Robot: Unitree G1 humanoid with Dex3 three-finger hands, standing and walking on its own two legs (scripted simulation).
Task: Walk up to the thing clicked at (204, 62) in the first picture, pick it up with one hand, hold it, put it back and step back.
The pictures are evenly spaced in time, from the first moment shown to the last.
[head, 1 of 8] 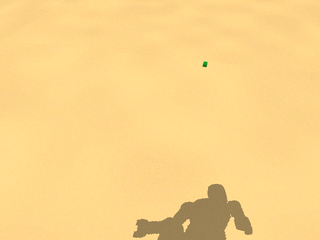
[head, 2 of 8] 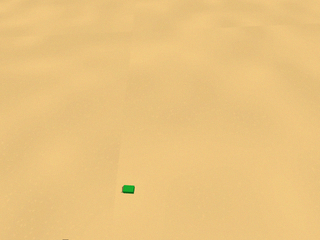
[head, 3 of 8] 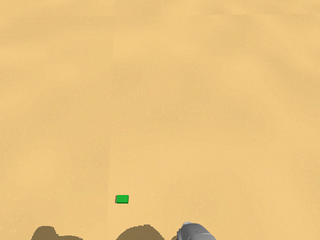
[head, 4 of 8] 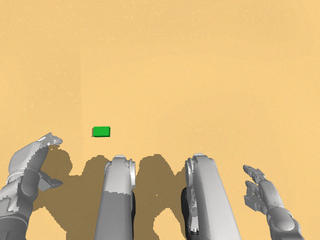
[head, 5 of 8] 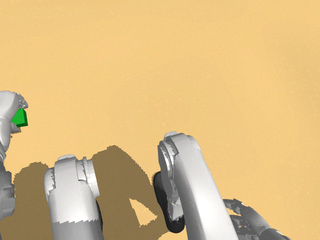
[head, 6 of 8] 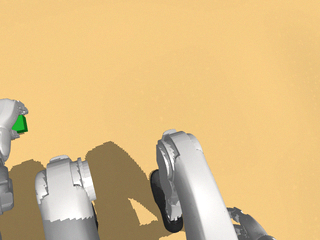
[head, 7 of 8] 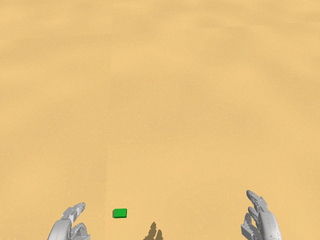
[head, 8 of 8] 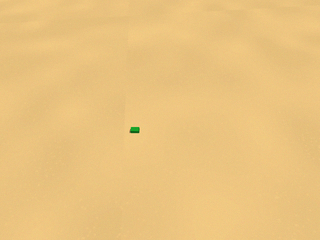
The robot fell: no
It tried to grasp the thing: yes
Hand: left
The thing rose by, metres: 0.69
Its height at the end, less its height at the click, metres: +0.00
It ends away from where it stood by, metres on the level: 0.00
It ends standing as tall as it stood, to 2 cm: yes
